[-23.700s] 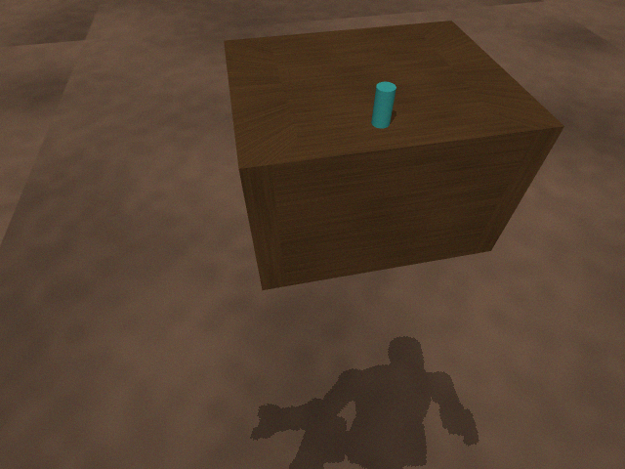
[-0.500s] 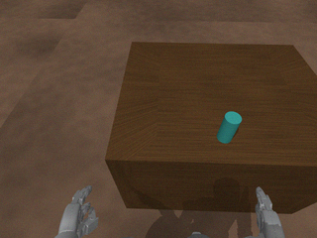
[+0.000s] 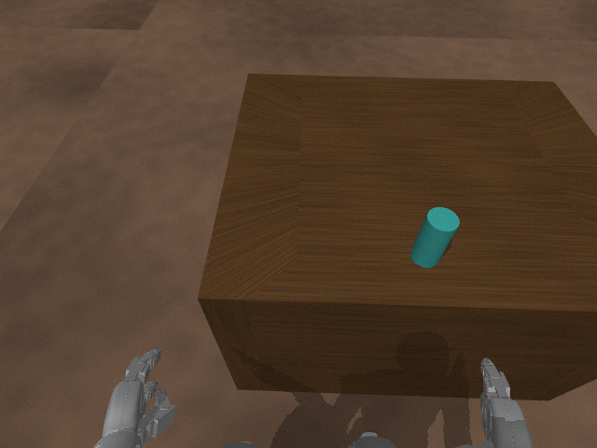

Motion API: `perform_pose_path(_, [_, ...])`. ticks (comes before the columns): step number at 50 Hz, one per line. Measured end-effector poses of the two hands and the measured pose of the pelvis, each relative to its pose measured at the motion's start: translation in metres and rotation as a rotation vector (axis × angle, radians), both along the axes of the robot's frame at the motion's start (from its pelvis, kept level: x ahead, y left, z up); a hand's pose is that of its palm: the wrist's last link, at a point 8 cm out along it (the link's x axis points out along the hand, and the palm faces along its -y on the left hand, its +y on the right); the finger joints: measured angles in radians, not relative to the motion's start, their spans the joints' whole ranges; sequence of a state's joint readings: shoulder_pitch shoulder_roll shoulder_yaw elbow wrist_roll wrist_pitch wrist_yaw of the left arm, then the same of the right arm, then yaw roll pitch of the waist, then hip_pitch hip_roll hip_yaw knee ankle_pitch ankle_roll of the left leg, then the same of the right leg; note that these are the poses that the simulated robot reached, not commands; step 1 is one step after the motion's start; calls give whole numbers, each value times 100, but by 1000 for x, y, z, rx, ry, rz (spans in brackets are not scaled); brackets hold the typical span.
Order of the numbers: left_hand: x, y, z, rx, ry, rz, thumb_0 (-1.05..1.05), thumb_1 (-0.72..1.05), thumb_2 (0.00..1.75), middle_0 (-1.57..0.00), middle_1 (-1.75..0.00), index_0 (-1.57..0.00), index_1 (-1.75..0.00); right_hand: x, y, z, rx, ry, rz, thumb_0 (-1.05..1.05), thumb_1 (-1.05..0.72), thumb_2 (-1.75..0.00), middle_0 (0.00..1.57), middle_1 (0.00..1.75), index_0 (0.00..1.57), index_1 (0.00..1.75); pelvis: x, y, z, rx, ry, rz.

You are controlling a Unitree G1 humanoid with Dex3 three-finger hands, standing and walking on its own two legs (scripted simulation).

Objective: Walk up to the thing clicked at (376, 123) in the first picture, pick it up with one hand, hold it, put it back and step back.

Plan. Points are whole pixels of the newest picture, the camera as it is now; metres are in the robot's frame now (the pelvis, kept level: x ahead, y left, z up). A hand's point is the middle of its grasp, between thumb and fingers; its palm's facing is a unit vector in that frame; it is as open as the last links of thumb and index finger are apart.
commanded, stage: home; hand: right
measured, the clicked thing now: (433, 238) +0.48 -0.21 -0.06
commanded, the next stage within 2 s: stand in 1.64 s
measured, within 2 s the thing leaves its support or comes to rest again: neither
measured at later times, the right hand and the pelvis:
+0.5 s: hand (466, 435) +0.16 -0.19 -0.05, palm faces +0.14 +0.95 -0.27, open 17.4 cm; pelvis -0.01 -0.01 +0.00, yaw +0 degrees
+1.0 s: hand (463, 434) +0.16 -0.19 -0.05, palm faces +0.14 +0.95 -0.28, open 17.4 cm; pelvis -0.01 -0.01 +0.00, yaw +0 degrees
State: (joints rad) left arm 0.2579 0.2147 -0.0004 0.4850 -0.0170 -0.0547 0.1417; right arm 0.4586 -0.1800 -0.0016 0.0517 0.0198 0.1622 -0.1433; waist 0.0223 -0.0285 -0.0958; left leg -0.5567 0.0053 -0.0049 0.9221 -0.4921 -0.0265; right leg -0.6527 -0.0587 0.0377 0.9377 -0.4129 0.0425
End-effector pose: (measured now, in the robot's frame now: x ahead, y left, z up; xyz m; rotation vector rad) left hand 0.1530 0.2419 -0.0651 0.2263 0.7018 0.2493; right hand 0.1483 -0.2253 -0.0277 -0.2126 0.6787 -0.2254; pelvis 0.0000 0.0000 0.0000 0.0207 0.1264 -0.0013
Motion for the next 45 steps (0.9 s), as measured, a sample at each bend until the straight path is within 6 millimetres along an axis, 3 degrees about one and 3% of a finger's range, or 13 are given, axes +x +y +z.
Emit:
perform_pose_path(22, [-12, -16, -1, 14, -5, -4, 1, 90, 90, -20, -30, -20, -30, -8, -12, 1, -7, 11, -8, -1, 53, -6, 6, 5, 5, 5, -8, -11, 0, 10, -8, -1])
perform_pose_path(45, [-11, -15, 0, 26, -19, -7, 1, 90, 90, -20, -31, -20, -30, -9, -12, 1, -7, 24, -8, -1, 53, -5, 6, 5, 5, 5, -9, -11, 0, 11, -7, 0])
